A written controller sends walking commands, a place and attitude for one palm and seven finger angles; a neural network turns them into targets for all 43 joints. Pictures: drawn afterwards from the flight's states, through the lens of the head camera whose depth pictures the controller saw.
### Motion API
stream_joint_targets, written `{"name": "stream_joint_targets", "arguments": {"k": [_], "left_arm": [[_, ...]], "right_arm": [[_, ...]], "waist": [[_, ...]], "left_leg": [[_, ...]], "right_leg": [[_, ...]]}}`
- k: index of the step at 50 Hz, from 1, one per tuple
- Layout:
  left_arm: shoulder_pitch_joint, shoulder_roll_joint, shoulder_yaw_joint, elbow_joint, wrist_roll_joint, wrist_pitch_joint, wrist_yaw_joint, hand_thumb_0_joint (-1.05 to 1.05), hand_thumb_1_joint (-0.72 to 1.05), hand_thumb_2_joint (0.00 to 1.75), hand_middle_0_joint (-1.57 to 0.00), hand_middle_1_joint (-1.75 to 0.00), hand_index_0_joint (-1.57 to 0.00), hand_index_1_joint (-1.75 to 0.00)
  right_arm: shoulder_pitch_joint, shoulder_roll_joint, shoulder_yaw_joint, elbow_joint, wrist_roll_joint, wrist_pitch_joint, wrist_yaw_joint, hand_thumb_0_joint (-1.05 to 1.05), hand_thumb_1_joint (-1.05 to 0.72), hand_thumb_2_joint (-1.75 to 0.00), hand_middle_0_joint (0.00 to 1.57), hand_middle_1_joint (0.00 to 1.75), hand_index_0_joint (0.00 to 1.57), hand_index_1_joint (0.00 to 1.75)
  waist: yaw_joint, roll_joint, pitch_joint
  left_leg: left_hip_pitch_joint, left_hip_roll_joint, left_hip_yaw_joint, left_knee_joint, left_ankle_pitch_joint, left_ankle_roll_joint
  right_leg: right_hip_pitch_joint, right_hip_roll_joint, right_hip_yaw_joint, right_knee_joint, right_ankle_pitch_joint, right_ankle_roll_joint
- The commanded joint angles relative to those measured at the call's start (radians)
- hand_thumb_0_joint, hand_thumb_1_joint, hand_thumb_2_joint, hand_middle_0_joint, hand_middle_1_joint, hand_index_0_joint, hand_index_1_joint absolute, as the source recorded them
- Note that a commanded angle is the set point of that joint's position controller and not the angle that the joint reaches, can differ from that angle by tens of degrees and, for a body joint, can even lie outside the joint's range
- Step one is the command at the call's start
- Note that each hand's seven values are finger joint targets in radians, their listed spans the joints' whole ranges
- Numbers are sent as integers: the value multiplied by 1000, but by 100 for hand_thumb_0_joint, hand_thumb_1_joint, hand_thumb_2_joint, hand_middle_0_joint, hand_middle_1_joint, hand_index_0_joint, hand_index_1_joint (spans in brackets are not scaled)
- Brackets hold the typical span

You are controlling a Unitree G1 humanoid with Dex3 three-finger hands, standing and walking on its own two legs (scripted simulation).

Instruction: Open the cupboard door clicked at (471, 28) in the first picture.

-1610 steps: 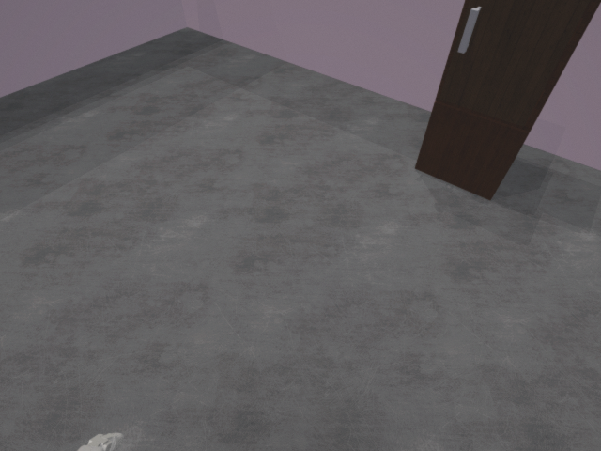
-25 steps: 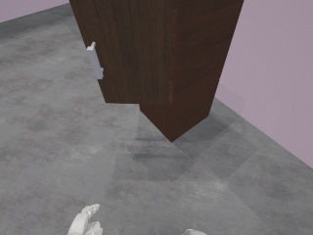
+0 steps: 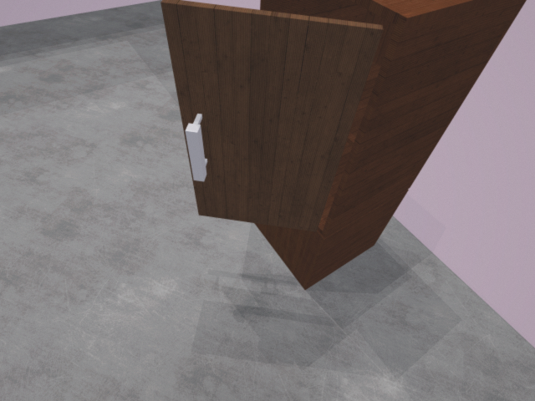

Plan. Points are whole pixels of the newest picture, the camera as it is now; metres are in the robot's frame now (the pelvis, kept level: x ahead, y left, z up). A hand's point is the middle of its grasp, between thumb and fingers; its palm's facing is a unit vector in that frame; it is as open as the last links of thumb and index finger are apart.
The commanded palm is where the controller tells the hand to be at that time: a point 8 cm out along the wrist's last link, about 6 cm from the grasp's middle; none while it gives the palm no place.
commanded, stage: come to a stop and stand still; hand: left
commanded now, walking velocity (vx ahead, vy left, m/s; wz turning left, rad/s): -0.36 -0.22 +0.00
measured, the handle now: (199, 148) +0.61 +0.21 -0.03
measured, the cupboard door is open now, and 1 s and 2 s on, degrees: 49 49 49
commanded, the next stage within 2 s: look again from close up in 1.80 s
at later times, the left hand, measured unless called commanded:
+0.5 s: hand out of the picture +0.11 +0.14 -0.15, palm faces +0.01 -0.96 -0.27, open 7.4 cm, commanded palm none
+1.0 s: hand out of the picture +0.00 +0.17 -0.17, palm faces +0.04 -0.99 -0.17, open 7.4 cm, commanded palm none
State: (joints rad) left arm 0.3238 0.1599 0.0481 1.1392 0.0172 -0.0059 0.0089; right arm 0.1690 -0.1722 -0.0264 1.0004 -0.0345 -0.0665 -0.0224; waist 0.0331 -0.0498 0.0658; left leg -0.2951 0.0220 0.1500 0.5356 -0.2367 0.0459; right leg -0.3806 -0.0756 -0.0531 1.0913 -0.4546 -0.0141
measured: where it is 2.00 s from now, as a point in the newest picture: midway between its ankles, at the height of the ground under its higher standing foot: outside the picture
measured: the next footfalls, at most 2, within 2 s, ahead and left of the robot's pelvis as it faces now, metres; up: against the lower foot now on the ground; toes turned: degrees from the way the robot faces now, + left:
right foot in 0.30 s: +0.07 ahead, -0.14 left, +0.00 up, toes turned -5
left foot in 0.72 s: +0.08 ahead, +0.12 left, +0.00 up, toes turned +3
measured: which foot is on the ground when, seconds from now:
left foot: down 0.00-0.32, up 0.34-0.70, down 0.72-1.00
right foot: up 0.00-0.28, down 0.30-1.00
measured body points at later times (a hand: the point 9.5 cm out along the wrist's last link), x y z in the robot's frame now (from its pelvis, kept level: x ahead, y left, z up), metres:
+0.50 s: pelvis +0.03 -0.05 +0.01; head +0.08 -0.07 +0.45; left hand +0.11 +0.19 -0.13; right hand +0.06 -0.29 -0.16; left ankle -0.02 +0.09 -0.67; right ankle +0.03 -0.14 -0.73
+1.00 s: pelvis +0.02 +0.00 +0.01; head +0.04 +0.01 +0.46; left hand +0.00 +0.22 -0.16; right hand +0.05 -0.24 -0.14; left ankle -0.01 +0.10 -0.73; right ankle +0.03 -0.14 -0.73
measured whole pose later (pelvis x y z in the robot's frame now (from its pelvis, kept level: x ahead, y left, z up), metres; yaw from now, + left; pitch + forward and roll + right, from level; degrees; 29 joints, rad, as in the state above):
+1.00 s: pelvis +0.02 +0.00 +0.01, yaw -1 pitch +0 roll +0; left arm 0.29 0.17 0.02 1.15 0.01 0.02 0.02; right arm 0.23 -0.16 -0.01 1.09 -0.02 0.00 -0.03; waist 0.03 -0.03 0.04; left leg -0.14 0.00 0.05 0.42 -0.27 0.01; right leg -0.21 -0.05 -0.06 0.42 -0.21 0.02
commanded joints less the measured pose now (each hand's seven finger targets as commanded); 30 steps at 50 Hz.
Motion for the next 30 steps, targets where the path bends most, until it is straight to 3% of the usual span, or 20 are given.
{"name": "stream_joint_targets", "arguments": {"k": [1,5,8,10,13,14,15,16,17,19,21,23,27,29,30], "left_arm": [[62,12,-12,-48,-10,1,10,0,90,90,-20,-30,-20,-30],[13,54,3,-91,1,33,17,0,90,90,-20,-30,-20,-30],[-31,70,16,-132,4,52,16,0,90,90,-20,-30,-20,-30],[-59,78,19,-159,5,49,17,0,90,90,-20,-30,-20,-30],[-12,88,24,-161,3,36,17,0,90,90,-20,-30,-20,-30],[0,122,27,-162,6,26,19,0,90,90,-20,-30,-20,-30],[0,178,33,-165,15,14,26,0,90,90,-20,-30,-20,-30],[0,217,32,-156,9,3,25,0,90,90,-20,-30,-20,-30],[1,215,30,-156,3,-1,31,0,90,90,-20,-30,-20,-30],[-72,187,20,-163,1,1,37,0,90,90,-20,-30,-20,-30],[-91,179,22,-175,-1,0,41,0,90,90,-20,-30,-20,-30],[-90,185,25,-178,0,-2,40,0,90,90,-20,-30,-20,-30],[-62,200,35,-161,6,-3,35,0,90,90,-20,-30,-20,-30],[-58,204,39,-153,9,-3,33,0,90,90,-20,-30,-20,-30],[-70,202,39,-149,11,-1,32,0,90,90,-20,-30,-20,-30]], "right_arm": [[81,-103,4,14,14,2,-31,0,-90,-90,20,30,20,30],[83,-136,-26,30,14,43,-39,0,-90,-90,20,30,20,30],[78,-161,-46,29,9,66,-40,0,-90,-90,20,30,20,30],[84,-164,-54,25,5,73,-39,0,-90,-90,20,30,20,30],[65,-177,-64,19,12,82,-31,0,-90,-90,20,30,20,30],[77,-160,-64,14,18,85,-26,0,-90,-90,20,30,20,30],[99,-110,-60,5,27,87,-18,0,-90,-90,20,30,20,30],[92,-75,-51,-7,32,95,-8,0,-90,-90,20,30,20,30],[60,-72,-49,-9,32,116,-13,0,-90,-90,20,30,20,30],[42,-84,-51,6,30,123,-10,0,-90,-90,20,30,20,30],[40,-81,-45,15,29,124,-2,0,-90,-90,20,30,20,30],[45,-84,-44,16,27,125,4,0,-90,-90,20,30,20,30],[22,-73,-37,5,27,114,9,0,-90,-90,20,30,20,30],[26,-69,-35,3,27,107,9,0,-90,-90,20,30,20,30],[47,-62,-35,7,29,106,8,0,-90,-90,20,30,20,30]], "waist": [[4,129,-93],[-24,140,-89],[-32,220,-70],[-35,198,-51],[-5,174,-115],[-4,93,-136],[-14,-76,-156],[-6,-157,-143],[12,-191,-171],[-13,-139,-113],[-14,-91,-108],[-9,-110,-117],[14,-102,-106],[15,-113,-107],[3,-123,-108]], "left_leg": [[79,274,-136,-216,781,93],[105,302,-159,-178,731,108],[111,320,-182,-168,681,121],[104,322,-205,-141,683,120],[127,265,-172,-55,576,65],[90,202,-133,15,432,16],[-9,95,-55,131,168,-42],[-100,-15,-38,296,-311,-78],[-99,-11,-138,428,-421,-74],[-171,-10,-184,563,-330,-85],[-178,-5,-186,554,-260,-95],[-167,-6,-181,489,-231,-105],[-122,-16,-149,295,-240,-101],[-77,-20,-134,197,-227,-95],[-36,-21,-123,142,-199,-91]], "right_leg": [[39,-34,49,-165,88,35],[52,4,9,-283,74,30],[19,17,8,-272,32,21],[32,27,7,-325,31,11],[146,34,-10,-550,248,6],[217,-10,35,-634,495,-4],[298,-160,191,-641,843,-61],[318,-313,254,-668,1133,-166],[285,-333,285,-679,1152,-205],[292,-270,228,-671,1097,-199],[296,-239,180,-685,1004,-171],[313,-231,166,-703,906,-161],[333,-228,191,-727,784,-168],[317,-226,201,-729,726,-174],[290,-220,194,-732,657,-167]]}}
